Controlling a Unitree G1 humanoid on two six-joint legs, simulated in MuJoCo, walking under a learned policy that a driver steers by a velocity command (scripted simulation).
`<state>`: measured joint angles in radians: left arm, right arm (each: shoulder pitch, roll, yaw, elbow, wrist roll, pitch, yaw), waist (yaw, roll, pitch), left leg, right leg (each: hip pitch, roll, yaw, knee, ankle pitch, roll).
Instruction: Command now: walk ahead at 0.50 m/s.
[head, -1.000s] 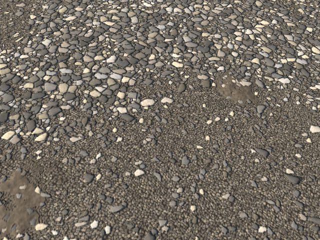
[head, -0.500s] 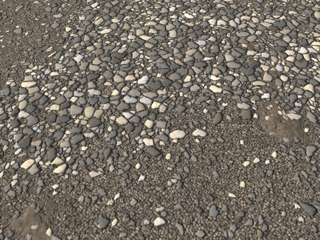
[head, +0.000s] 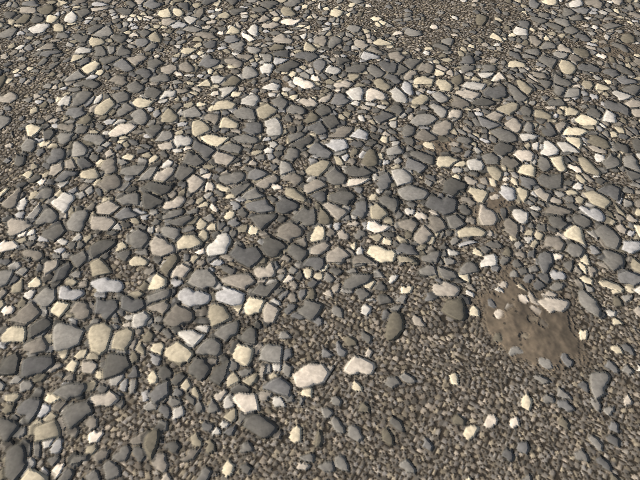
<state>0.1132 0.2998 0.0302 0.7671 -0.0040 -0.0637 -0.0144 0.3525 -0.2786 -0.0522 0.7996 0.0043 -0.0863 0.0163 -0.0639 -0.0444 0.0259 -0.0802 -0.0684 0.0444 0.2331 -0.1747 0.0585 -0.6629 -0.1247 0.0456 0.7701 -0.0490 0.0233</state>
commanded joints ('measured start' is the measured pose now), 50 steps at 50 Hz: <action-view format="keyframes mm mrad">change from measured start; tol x32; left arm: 1 -81 43 4 -69 -5 -17 -10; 11 318 301 96 12 6 -19 -14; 50 123 34 51 -46 -19 43 9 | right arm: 1 -16 -180 -43 -46 9 -11 -9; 50 -171 -129 -50 -6 -18 -33 -17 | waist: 1 1 95 26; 11 126 -265 -359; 31 152 -9 51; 38 -4 386 -415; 50 61 107 17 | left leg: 1 -72 249 -115 -111 165 153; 9 74 256 -86 265 511 67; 11 -506 8 -33 907 -305 -46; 13 -699 88 -161 1055 -338 -26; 33 -489 123 -89 247 167 -52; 36 -55 115 -69 222 146 14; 38 494 502 -688 147 -76 205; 50 -38 332 -14 -119 192 127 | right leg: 1 89 30 -32 -144 141 3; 9 416 112 -83 -291 -17 -113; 12 1018 -250 680 -465 -358 -340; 19 521 -108 201 -608 34 -275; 36 582 -33 92 -228 288 -148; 39 -54 120 104 483 -533 -58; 50 -10 -27 42 159 -35 -16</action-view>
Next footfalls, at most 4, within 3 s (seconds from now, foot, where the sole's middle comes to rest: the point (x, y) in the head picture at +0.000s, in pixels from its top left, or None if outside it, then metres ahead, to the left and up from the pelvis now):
0.20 right None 0.29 -0.15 -0.78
0.72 left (273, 437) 0.58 0.08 -0.78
1.24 right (408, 345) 0.78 -0.24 -0.78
1.74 left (365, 266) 1.02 -0.16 -0.78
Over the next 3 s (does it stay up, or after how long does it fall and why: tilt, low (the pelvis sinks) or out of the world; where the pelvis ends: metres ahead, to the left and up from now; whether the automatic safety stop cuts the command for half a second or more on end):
stays up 0.98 -0.29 -0.01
